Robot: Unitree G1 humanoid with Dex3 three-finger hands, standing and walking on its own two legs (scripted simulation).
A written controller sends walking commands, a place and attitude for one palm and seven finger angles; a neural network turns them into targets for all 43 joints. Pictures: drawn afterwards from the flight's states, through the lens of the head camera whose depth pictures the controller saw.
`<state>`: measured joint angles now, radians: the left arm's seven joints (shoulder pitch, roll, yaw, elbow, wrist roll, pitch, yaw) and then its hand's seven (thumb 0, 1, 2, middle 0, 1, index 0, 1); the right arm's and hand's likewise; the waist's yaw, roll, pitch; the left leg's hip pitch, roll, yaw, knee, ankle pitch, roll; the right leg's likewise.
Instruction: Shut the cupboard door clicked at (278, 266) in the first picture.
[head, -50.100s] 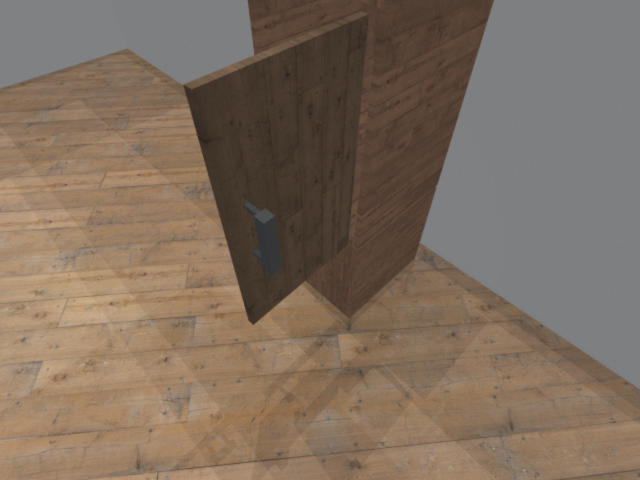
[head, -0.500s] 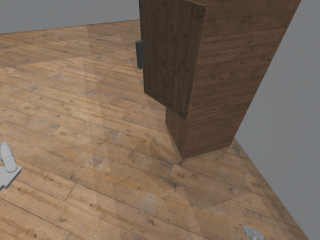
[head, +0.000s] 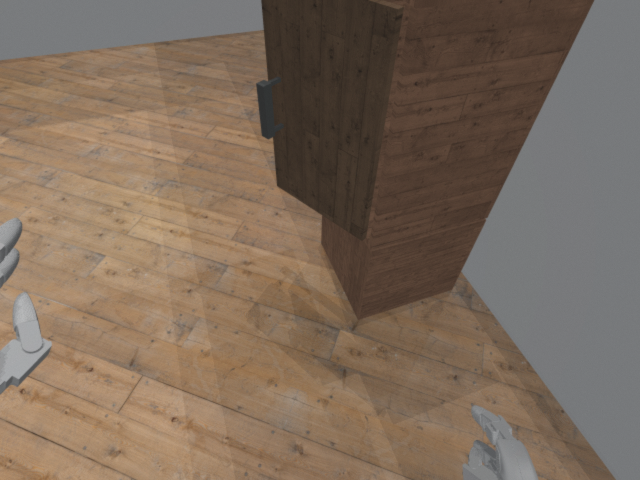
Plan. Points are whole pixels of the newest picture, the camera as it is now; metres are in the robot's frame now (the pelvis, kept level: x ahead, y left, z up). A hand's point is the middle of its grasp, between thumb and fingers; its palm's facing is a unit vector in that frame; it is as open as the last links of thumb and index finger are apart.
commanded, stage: let the arm hang, fingers relaxed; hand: left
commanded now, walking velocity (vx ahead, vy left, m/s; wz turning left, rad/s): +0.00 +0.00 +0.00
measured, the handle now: (272, 107) +0.95 +0.16 -0.04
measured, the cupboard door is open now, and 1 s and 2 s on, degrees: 28 28 28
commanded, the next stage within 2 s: look to check the result in 1.08 s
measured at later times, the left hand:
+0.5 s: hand out of the picture -0.06 +0.20 -0.17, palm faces +0.02 -0.97 -0.22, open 7.2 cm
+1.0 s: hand out of the picture -0.04 +0.17 -0.17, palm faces +0.03 -0.99 -0.15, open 7.4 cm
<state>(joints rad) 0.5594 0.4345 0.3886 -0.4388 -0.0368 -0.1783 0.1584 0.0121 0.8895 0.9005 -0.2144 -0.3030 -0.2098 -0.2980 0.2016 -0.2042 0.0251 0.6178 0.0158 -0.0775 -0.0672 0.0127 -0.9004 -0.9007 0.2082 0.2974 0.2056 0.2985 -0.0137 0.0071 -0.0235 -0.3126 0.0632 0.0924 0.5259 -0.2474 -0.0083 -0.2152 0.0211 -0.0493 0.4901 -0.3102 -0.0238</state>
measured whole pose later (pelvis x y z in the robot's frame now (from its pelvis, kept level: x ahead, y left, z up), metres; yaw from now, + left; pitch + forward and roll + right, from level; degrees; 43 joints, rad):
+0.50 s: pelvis -0.03 +0.01 +0.00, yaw +1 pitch +0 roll -1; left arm 0.34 0.20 0.02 1.08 0.02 0.03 0.02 -0.01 0.95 0.90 -0.20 -0.30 -0.20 -0.30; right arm 0.32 -0.16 0.01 1.07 -0.02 0.05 -0.02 0.01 -0.91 -0.90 0.20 0.30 0.20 0.30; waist -0.01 0.00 0.04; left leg -0.27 0.05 0.08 0.46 -0.18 0.01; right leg -0.17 0.01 -0.06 0.42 -0.25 -0.02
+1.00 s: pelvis -0.03 +0.02 +0.01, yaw -1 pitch -1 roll +0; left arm 0.33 0.10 0.01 1.13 0.02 0.00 0.04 0.00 0.91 0.90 -0.20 -0.30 -0.20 -0.30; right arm 0.32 -0.13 0.00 1.12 -0.01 0.02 -0.04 0.01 -0.91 -0.90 0.20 0.30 0.20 0.30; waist -0.01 0.00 -0.01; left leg -0.23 0.02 0.12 0.41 -0.16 0.02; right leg -0.17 -0.01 -0.03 0.42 -0.25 0.00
